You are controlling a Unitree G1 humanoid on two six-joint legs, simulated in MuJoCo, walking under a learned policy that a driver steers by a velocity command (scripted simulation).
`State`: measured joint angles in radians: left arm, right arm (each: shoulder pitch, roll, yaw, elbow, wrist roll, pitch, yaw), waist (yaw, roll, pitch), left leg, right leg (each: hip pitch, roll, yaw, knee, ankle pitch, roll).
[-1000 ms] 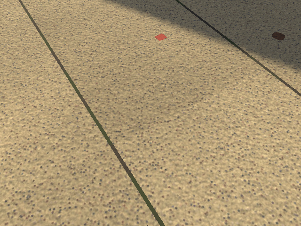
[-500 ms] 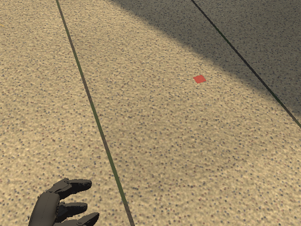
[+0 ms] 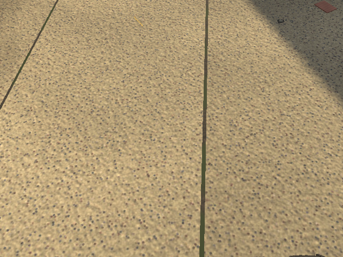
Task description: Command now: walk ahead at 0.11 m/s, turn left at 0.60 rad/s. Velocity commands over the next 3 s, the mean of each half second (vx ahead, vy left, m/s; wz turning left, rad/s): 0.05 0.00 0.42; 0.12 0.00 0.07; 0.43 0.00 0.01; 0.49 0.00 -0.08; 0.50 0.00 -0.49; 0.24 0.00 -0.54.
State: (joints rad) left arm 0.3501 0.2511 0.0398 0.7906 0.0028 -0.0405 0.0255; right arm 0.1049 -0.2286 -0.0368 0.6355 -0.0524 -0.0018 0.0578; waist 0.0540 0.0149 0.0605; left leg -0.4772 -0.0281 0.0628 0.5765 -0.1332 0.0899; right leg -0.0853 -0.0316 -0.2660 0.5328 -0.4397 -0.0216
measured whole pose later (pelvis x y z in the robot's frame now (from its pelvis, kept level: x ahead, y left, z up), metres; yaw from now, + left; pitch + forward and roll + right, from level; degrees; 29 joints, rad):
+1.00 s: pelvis +0.10 -0.01 +0.01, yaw +12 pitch +0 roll +0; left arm 0.32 0.26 0.05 0.79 0.02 0.00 -0.02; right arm 0.33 -0.24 -0.03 0.82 -0.03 -0.05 0.01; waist -0.02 -0.03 -0.01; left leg -0.18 -0.05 -0.02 0.52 -0.33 0.05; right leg -0.24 0.03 0.00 0.71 -0.45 -0.07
